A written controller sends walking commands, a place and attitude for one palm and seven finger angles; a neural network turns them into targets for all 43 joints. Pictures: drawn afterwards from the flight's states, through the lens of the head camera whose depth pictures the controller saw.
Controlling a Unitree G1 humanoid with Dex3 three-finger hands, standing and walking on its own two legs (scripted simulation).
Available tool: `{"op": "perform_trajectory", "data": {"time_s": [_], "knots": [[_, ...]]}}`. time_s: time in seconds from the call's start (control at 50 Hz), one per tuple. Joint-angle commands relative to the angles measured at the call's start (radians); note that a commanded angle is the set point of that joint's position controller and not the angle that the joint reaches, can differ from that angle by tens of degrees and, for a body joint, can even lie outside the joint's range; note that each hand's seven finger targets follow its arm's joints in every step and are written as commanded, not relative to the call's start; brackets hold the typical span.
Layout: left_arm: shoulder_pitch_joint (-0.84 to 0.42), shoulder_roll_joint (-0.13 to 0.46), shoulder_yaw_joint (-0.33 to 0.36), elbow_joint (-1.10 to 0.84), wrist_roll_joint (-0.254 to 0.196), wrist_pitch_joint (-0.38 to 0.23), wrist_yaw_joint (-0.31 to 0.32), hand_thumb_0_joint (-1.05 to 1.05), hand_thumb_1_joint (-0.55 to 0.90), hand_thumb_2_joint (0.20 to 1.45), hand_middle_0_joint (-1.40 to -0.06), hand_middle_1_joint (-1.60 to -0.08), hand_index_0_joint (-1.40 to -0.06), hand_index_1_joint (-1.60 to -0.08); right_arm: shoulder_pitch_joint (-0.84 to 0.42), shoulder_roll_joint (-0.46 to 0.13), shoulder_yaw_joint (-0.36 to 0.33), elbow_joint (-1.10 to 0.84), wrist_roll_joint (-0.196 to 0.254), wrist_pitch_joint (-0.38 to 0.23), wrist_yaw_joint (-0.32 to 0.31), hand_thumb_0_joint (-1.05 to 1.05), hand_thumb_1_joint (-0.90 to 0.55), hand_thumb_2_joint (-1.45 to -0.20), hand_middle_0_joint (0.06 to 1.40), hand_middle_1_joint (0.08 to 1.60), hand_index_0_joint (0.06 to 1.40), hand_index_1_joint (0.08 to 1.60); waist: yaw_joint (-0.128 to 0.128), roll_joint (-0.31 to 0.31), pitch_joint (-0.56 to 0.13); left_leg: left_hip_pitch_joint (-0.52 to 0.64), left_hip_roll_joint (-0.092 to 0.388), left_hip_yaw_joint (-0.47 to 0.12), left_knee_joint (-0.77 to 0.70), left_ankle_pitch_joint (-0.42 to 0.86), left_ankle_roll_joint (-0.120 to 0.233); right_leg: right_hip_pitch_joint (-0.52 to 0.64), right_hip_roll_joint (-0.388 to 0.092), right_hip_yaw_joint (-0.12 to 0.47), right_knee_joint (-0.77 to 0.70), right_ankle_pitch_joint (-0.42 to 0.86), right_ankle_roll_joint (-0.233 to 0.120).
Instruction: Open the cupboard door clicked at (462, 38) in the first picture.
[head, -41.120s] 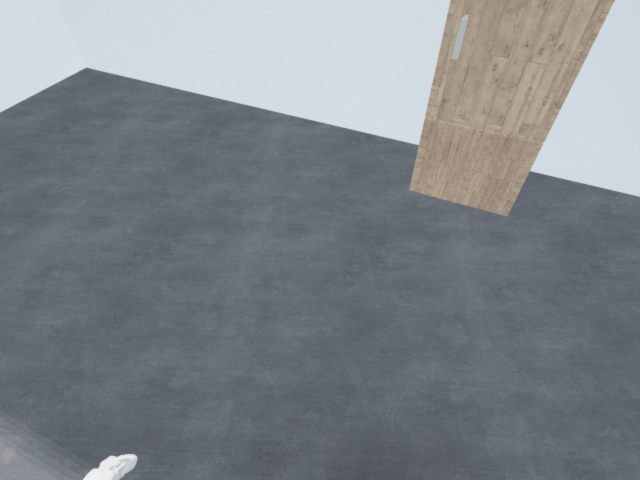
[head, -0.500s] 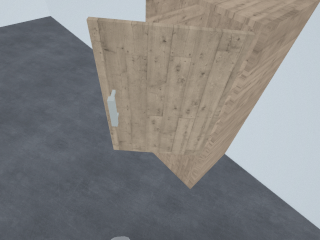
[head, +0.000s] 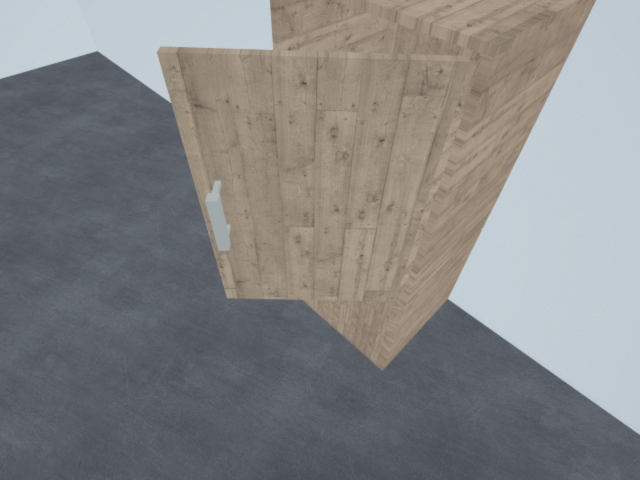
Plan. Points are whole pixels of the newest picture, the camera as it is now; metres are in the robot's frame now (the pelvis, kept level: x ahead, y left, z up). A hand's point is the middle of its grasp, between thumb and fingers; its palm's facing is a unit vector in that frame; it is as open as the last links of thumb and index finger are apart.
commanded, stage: come to a stop and stand still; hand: left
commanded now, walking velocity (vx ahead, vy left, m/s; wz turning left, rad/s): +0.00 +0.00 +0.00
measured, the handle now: (220, 216) +0.54 +0.21 -0.03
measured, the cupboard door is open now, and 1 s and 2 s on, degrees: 44 44 44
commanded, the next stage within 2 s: look again from close up in 0.72 s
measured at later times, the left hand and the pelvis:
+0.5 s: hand out of the picture -0.01 +0.22 -0.16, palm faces +0.04 -0.96 -0.26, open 7.4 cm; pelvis -0.03 +0.01 +0.00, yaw +0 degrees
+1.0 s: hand out of the picture +0.00 +0.22 -0.16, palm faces +0.01 -0.97 -0.23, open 7.4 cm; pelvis -0.03 +0.02 +0.01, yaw +0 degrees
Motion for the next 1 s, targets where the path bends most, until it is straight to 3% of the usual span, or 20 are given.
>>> {"op": "perform_trajectory", "data": {"time_s": [0.0, 0.02, 0.04, 0.06, 0.14, 0.16, 0.18, 0.2, 0.22, 0.24, 0.28, 0.32, 0.38, 0.44, 0.46, 0.54, 0.6, 0.74, 0.98], "knots": [[0.076, 0.071, 0.011, -0.009, -0.019, -0.016, -0.001, 0.000, 0.900, 0.900, -0.200, -0.300, -0.200, -0.300, 0.033, -0.092, 0.012, -0.022, -0.005, -0.048, -0.013, 0.000, -0.900, -0.900, 0.200, 0.300, 0.200, 0.300, 0.029, 0.117, -0.005, 0.073, 0.163, -0.205, -0.342, 0.265, 0.072, -0.012, -0.106, 0.134, -0.095, 0.060, 0.019], [0.074, 0.066, 0.007, 0.006, -0.016, -0.018, -0.001, 0.000, 0.900, 0.900, -0.200, -0.300, -0.200, -0.300, -0.007, -0.100, 0.015, -0.022, -0.006, -0.046, -0.012, 0.000, -0.900, -0.900, 0.200, 0.300, 0.200, 0.300, 0.046, 0.088, 0.001, -0.002, 0.175, -0.189, -0.346, 0.224, 0.081, 0.076, -0.101, 0.121, -0.123, 0.067, 0.033], [0.063, 0.071, 0.006, 0.024, -0.012, -0.017, 0.000, 0.000, 0.900, 0.900, -0.200, -0.300, -0.200, -0.300, -0.022, -0.079, 0.021, -0.010, -0.004, -0.045, -0.011, 0.000, -0.900, -0.900, 0.200, 0.300, 0.200, 0.300, 0.042, 0.067, 0.015, -0.032, 0.133, -0.163, -0.360, 0.157, 0.064, 0.110, -0.101, 0.123, -0.133, 0.082, 0.036], [0.064, 0.075, 0.004, 0.040, -0.011, -0.017, 0.001, 0.000, 0.900, 0.900, -0.200, -0.300, -0.200, -0.300, -0.013, -0.070, 0.024, 0.003, -0.001, -0.049, -0.011, 0.000, -0.900, -0.900, 0.200, 0.300, 0.200, 0.300, 0.043, 0.104, 0.018, -0.034, 0.122, -0.155, -0.371, 0.155, 0.060, 0.134, -0.109, 0.124, -0.134, 0.106, 0.036], [0.083, 0.070, -0.008, 0.086, -0.012, -0.025, 0.000, 0.000, 0.900, 0.900, -0.200, -0.300, -0.200, -0.300, 0.028, -0.052, 0.029, 0.037, 0.004, -0.048, -0.011, 0.000, -0.900, -0.900, 0.200, 0.300, 0.200, 0.300, 0.028, 0.032, 0.048, -0.003, 0.091, -0.125, -0.405, 0.068, 0.046, 0.117, -0.122, 0.137, -0.190, 0.096, 0.032], [0.061, 0.270, -0.020, -0.007, 0.012, -0.052, 0.012, 0.000, 0.900, 0.900, -0.200, -0.300, -0.200, -0.300, 0.017, -0.208, 0.018, -0.070, -0.006, -0.072, -0.007, 0.000, -0.900, -0.900, 0.200, 0.300, 0.200, 0.300, -0.008, 0.069, 0.127, -0.038, 0.012, -0.115, -0.326, 0.333, 0.043, 0.082, -0.104, 0.113, -0.124, 0.193, 0.011], [0.083, 0.210, 0.007, -0.012, 0.000, -0.051, 0.017, 0.000, 0.900, 0.900, -0.200, -0.300, -0.200, -0.300, 0.007, -0.173, -0.002, -0.076, -0.003, -0.098, -0.007, 0.000, -0.900, -0.900, 0.200, 0.300, 0.200, 0.300, 0.018, 0.015, -0.011, 0.011, 0.068, -0.116, -0.251, 0.259, 0.053, 0.081, -0.137, 0.142, -0.101, 0.114, -0.002], [0.065, 0.176, 0.004, -0.001, 0.006, -0.055, 0.016, 0.000, 0.900, 0.900, -0.200, -0.300, -0.200, -0.300, 0.026, -0.157, -0.005, -0.059, -0.002, -0.100, -0.012, 0.000, -0.900, -0.900, 0.200, 0.300, 0.200, 0.300, -0.004, 0.031, -0.083, 0.049, 0.067, -0.118, -0.251, 0.264, 0.060, 0.095, -0.141, 0.150, -0.097, 0.132, -0.017], [0.067, 0.169, -0.004, -0.011, 0.000, -0.053, 0.013, 0.000, 0.900, 0.900, -0.200, -0.300, -0.200, -0.300, 0.056, -0.148, 0.001, -0.062, -0.001, -0.096, -0.014, 0.000, -0.900, -0.900, 0.200, 0.300, 0.200, 0.300, -0.008, 0.017, -0.117, 0.062, 0.064, -0.125, -0.249, 0.229, 0.066, 0.102, -0.140, 0.136, -0.099, 0.110, -0.018], [0.075, 0.157, -0.002, -0.019, 0.001, -0.048, 0.011, 0.000, 0.900, 0.900, -0.200, -0.300, -0.200, -0.300, 0.063, -0.144, -0.002, -0.069, -0.002, -0.087, -0.015, 0.000, -0.900, -0.900, 0.200, 0.300, 0.200, 0.300, -0.012, -0.014, -0.115, 0.051, 0.061, -0.127, -0.247, 0.158, 0.070, 0.077, -0.134, 0.136, -0.102, 0.055, -0.016], [0.073, 0.152, 0.000, -0.021, 0.003, -0.040, 0.008, 0.000, 0.900, 0.900, -0.200, -0.300, -0.200, -0.300, 0.064, -0.141, -0.001, -0.081, -0.008, -0.072, -0.011, 0.000, -0.900, -0.900, 0.200, 0.300, 0.200, 0.300, -0.017, -0.082, -0.032, -0.017, 0.045, -0.113, -0.245, 0.045, 0.078, 0.019, -0.134, 0.151, -0.128, -0.069, -0.015], [0.066, 0.172, 0.011, -0.036, 0.006, -0.039, 0.006, 0.000, 0.900, 0.900, -0.200, -0.300, -0.200, -0.300, 0.060, -0.169, -0.009, -0.091, -0.007, -0.069, -0.009, 0.000, -0.900, -0.900, 0.200, 0.300, 0.200, 0.300, -0.017, -0.063, 0.044, -0.061, 0.044, -0.123, -0.258, 0.002, 0.081, -0.041, -0.134, 0.159, -0.133, -0.123, -0.021], [0.080, 0.184, 0.010, -0.031, 0.004, -0.046, 0.004, 0.000, 0.900, 0.900, -0.200, -0.300, -0.200, -0.300, 0.039, -0.174, -0.001, -0.096, -0.006, -0.071, -0.001, 0.000, -0.900, -0.900, 0.200, 0.300, 0.200, 0.300, -0.005, -0.030, 0.068, -0.074, 0.044, -0.131, -0.289, -0.016, 0.084, -0.038, -0.133, 0.171, -0.146, -0.126, -0.018], [0.061, 0.215, 0.015, -0.030, 0.001, -0.053, 0.002, 0.000, 0.900, 0.900, -0.200, -0.300, -0.200, -0.300, 0.017, -0.209, -0.004, -0.099, -0.002, -0.076, 0.001, 0.000, -0.900, -0.900, 0.200, 0.300, 0.200, 0.300, -0.003, -0.028, 0.066, -0.063, 0.052, -0.142, -0.309, -0.005, 0.084, -0.030, -0.134, 0.170, -0.145, -0.095, -0.014], [0.069, 0.199, 0.010, -0.026, 0.002, -0.052, 0.002, 0.000, 0.900, 0.900, -0.200, -0.300, -0.200, -0.300, 0.017, -0.192, 0.004, -0.093, -0.004, -0.075, 0.004, 0.000, -0.900, -0.900, 0.200, 0.300, 0.200, 0.300, 0.002, -0.022, 0.063, -0.061, 0.055, -0.139, -0.321, -0.014, 0.084, -0.016, -0.134, 0.165, -0.155, -0.087, -0.012], [0.051, 0.227, 0.010, -0.018, 0.000, -0.054, -0.002, 0.000, 0.900, 0.900, -0.200, -0.300, -0.200, -0.300, -0.006, -0.223, 0.006, -0.089, -0.002, -0.075, 0.007, 0.000, -0.900, -0.900, 0.200, 0.300, 0.200, 0.300, 0.002, -0.034, 0.064, -0.056, 0.054, -0.144, -0.343, -0.022, 0.079, -0.005, -0.140, 0.169, -0.170, -0.084, -0.006], [0.045, 0.230, 0.006, -0.008, 0.000, -0.055, -0.003, 0.000, 0.900, 0.900, -0.200, -0.300, -0.200, -0.300, -0.015, -0.223, 0.013, -0.076, -0.001, -0.076, 0.011, 0.000, -0.900, -0.900, 0.200, 0.300, 0.200, 0.300, 0.004, -0.025, 0.029, -0.031, 0.054, -0.136, -0.348, 0.006, 0.075, 0.023, -0.148, 0.167, -0.179, -0.056, -0.001], [0.019, 0.244, -0.001, 0.013, -0.002, -0.057, -0.004, 0.000, 0.900, 0.900, -0.200, -0.300, -0.200, -0.300, -0.035, -0.233, 0.020, -0.046, 0.002, -0.073, 0.014, 0.000, -0.900, -0.900, 0.200, 0.300, 0.200, 0.300, 0.003, -0.032, 0.027, -0.004, 0.053, -0.125, -0.354, 0.044, 0.064, 0.033, -0.160, 0.170, -0.212, -0.047, 0.004], [0.036, 0.205, -0.016, 0.056, -0.003, -0.051, 0.003, 0.000, 0.900, 0.900, -0.200, -0.300, -0.200, -0.300, -0.029, -0.197, 0.032, 0.014, 0.008, -0.070, 0.013, 0.000, -0.900, -0.900, 0.200, 0.300, 0.200, 0.300, 0.009, -0.014, 0.016, 0.020, 0.064, -0.121, -0.378, 0.107, 0.054, 0.081, -0.159, 0.148, -0.212, 0.049, 0.017]]}}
